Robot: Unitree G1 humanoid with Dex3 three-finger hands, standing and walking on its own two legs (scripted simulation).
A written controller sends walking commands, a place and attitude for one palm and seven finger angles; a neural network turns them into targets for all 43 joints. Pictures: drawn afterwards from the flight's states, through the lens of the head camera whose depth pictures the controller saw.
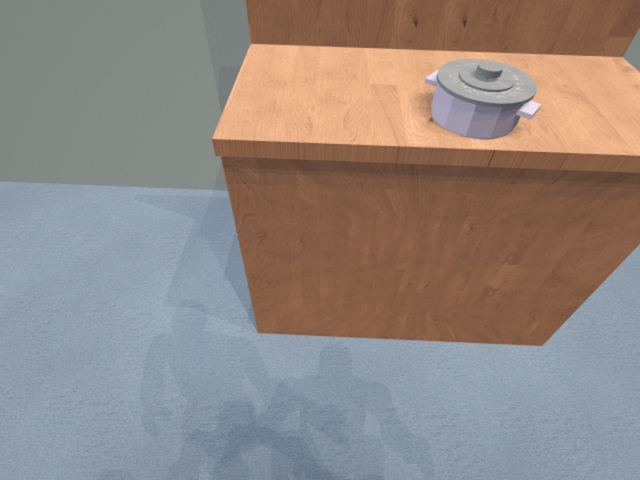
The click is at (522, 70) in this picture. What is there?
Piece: lid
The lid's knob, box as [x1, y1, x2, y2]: [476, 61, 502, 77]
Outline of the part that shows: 478,63 476,70 478,74 485,77 497,77 500,75 502,70 502,66 500,64 492,61 481,61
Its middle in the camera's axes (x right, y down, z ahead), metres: +0.32 -0.33 +0.74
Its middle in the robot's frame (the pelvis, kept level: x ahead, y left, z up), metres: +0.81 -0.28 +0.15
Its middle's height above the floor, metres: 0.93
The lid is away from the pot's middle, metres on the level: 0.00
